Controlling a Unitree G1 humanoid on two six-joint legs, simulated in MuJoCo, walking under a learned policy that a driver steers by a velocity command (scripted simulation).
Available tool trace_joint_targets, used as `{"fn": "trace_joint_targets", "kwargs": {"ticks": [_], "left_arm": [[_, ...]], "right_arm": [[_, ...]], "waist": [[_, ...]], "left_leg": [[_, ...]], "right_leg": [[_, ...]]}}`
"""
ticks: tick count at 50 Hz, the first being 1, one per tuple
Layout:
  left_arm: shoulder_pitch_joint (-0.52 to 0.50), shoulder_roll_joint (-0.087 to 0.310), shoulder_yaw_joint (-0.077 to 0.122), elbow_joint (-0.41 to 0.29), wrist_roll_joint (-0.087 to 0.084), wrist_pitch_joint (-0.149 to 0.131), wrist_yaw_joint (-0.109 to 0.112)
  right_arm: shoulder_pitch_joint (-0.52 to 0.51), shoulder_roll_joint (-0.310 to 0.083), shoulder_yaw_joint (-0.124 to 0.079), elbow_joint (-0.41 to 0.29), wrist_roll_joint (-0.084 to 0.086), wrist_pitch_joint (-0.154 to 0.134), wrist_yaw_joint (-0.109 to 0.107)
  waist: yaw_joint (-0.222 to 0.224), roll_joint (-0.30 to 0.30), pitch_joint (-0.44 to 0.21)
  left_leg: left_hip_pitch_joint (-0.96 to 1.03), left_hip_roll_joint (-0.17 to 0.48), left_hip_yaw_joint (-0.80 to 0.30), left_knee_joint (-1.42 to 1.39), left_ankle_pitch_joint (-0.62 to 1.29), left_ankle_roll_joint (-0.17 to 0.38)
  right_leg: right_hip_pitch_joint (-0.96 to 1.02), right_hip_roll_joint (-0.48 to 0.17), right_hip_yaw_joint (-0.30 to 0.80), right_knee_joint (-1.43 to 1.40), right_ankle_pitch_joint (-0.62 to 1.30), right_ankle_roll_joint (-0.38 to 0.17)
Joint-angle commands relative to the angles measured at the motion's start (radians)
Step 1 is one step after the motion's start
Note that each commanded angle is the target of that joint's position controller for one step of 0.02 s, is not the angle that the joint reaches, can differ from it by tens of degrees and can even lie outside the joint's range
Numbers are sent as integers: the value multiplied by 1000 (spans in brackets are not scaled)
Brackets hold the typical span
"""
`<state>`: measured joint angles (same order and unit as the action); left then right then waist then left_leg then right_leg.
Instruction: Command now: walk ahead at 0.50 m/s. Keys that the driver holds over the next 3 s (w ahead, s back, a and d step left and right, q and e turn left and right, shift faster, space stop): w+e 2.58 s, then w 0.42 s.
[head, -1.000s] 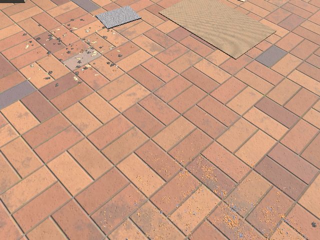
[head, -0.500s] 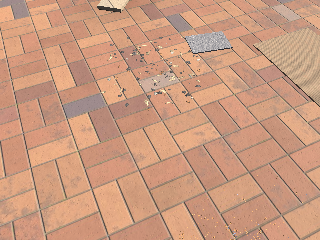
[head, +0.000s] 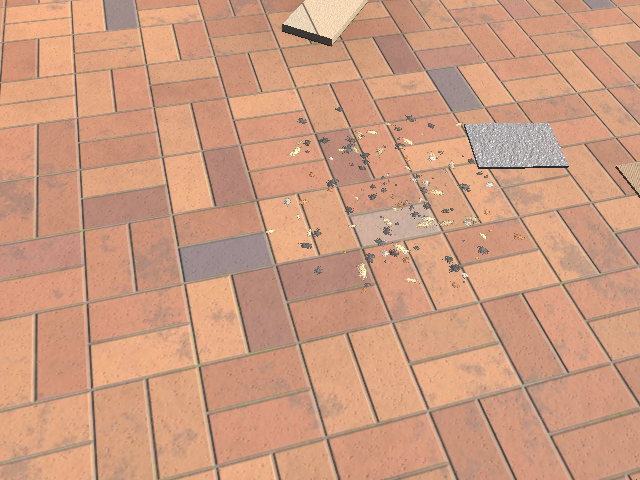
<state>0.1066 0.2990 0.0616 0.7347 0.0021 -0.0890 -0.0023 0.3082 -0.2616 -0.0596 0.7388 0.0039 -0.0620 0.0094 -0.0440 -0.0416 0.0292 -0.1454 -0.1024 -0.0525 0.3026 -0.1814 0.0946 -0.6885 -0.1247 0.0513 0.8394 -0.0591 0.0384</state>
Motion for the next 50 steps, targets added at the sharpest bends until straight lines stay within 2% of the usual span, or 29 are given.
{"fn": "trace_joint_targets", "kwargs": {"ticks": [1,4,8,10,11,12,13,14,15,16,17,18,19,21,23,28,30,33,35,36,37,38,39,40,41,42,44,46,50], "left_arm": [[-53,42,0,-53,-12,-8,-12],[-116,49,-2,-76,-23,-12,-28],[-151,50,-5,-109,-26,-17,-57],[-100,65,2,-109,-22,-16,-66],[-38,87,15,-97,-18,-12,-63],[86,123,36,-68,-15,-9,-58],[234,178,58,-43,-13,-4,-47],[324,283,83,-43,-8,-4,-39],[351,213,63,-29,-25,-2,-41],[310,168,49,-37,-24,4,-35],[251,149,43,-55,-20,9,-30],[194,130,35,-68,-16,14,-29],[158,110,26,-83,-7,15,-26],[127,116,28,-97,-6,16,-19],[137,138,34,-92,-9,13,-8],[212,157,43,-61,-26,29,12],[248,160,44,-47,-31,38,15],[260,151,44,-43,-30,49,20],[232,138,42,-52,-27,55,19],[224,100,29,-63,-21,52,16],[232,39,7,-84,-3,46,13],[364,8,-6,-114,-35,37,12],[347,114,13,-83,-42,38,16],[240,157,27,-95,-35,44,14],[192,143,28,-106,-26,48,14],[161,130,31,-118,-19,48,10],[175,94,29,-123,-33,57,-1],[154,65,23,-135,-30,67,-4],[84,45,14,-155,-24,66,-13]], "right_arm": [[1,-161,-36,-44,-1,-22,-9],[33,-174,-37,-12,-3,-25,-6],[53,-182,-43,23,-1,-9,-12],[25,-198,-47,18,0,1,-21],[12,-210,-50,13,-1,7,-26],[-10,-211,-48,5,1,16,-32],[-13,-195,-38,-11,-5,14,-41],[88,-97,-5,-53,-23,-10,-31],[66,-104,4,-44,-20,-40,-15],[-17,-161,-9,-72,18,-64,4],[-83,-161,-4,-90,24,-77,8],[-113,-157,-7,-96,4,-80,5],[-108,-164,-16,-98,-12,-71,-1],[-68,-143,-15,-98,-20,-50,-7],[-82,-122,-9,-104,-23,-36,-15],[-268,-79,9,-143,-14,-45,-10],[-316,-92,4,-156,-2,-53,-1],[-317,-129,-13,-162,4,-65,9],[-226,-151,-29,-141,6,-74,7],[-130,-181,-43,-126,-6,-79,0],[24,-240,-59,-116,-20,-78,-11],[87,-300,-75,-75,-24,-62,-2],[59,-200,-55,-96,-4,-57,1],[26,-151,-41,-101,-2,-51,-4],[-17,-140,-33,-104,-12,-45,-4],[-46,-121,-28,-95,-14,-42,-5],[-66,-105,-23,-82,-17,-47,-7],[-66,-120,-29,-63,-9,-54,-6],[-60,-162,-43,-27,-12,-50,-10]], "waist": [[-19,113,-21],[-49,105,23],[-52,96,46],[-15,117,2],[18,134,-52],[90,122,-127],[160,81,-218],[119,-152,-352],[141,-182,-431],[157,-113,-295],[140,-19,-191],[102,50,-107],[67,43,-75],[29,-5,-63],[26,-12,-52],[103,-33,-40],[121,-41,-40],[105,-62,-45],[46,-85,-65],[-3,-69,-138],[-60,57,-277],[6,415,-368],[-18,278,-282],[-45,178,-164],[-29,107,-100],[-13,106,-50],[18,160,-29],[24,153,-14],[16,115,-8]], "left_leg": [[-8,243,-79,-125,238,120],[77,290,-72,-135,192,114],[241,347,-36,-72,342,94],[267,343,5,16,609,67],[271,331,26,101,801,53],[238,295,69,270,928,27],[64,264,97,510,788,-11],[-355,90,107,924,183,-91],[-555,16,-39,1062,-363,-99],[-657,86,-85,1094,-312,-83],[-655,131,-64,1030,-235,-72],[-617,164,-48,927,-188,-76],[-550,190,-45,859,-156,-86],[-483,198,-28,784,-137,-116],[-467,191,-6,688,-75,-148],[-367,122,8,325,246,-172],[-348,103,-5,259,261,-168],[-318,94,-36,183,172,-138],[-192,95,-19,131,129,-96],[-16,148,-48,130,124,-55],[241,329,-222,146,84,9],[496,522,-682,53,-153,161],[443,517,-709,15,-338,138],[331,474,-545,6,-301,97],[219,431,-425,-11,-168,79],[141,395,-339,-34,-65,77],[56,354,-214,-83,24,71],[33,357,-138,-117,95,89],[71,364,-5,-137,234,95]], "right_leg": [[65,15,-32,-154,199,-11],[27,30,-34,-231,218,-37],[-50,62,-38,-282,70,-87],[41,105,-77,-292,-16,-119],[142,143,-112,-284,-52,-136],[316,187,-142,-316,-27,-164],[587,120,-24,-313,34,-213],[978,-139,468,-341,-39,-399],[1105,-206,763,-497,-161,-450],[1022,-180,637,-520,-247,-393],[873,-142,517,-534,-223,-357],[717,-106,435,-557,-139,-336],[612,-74,379,-584,-52,-327],[502,-41,328,-616,52,-338],[435,-16,261,-626,130,-338],[393,53,199,-591,52,-265],[435,35,248,-559,10,-256],[531,0,349,-474,-31,-235],[534,12,374,-394,-4,-206],[489,59,336,-268,16,-175],[359,130,237,15,-153,-134],[17,233,123,304,-548,-83],[-91,148,147,426,-507,-67],[-116,120,122,456,-412,-58],[-86,89,95,442,-342,-49],[-74,64,91,399,-297,-44],[-12,30,69,355,-258,-40],[-26,19,51,313,-232,-29],[-61,7,37,146,-81,-15]]}}
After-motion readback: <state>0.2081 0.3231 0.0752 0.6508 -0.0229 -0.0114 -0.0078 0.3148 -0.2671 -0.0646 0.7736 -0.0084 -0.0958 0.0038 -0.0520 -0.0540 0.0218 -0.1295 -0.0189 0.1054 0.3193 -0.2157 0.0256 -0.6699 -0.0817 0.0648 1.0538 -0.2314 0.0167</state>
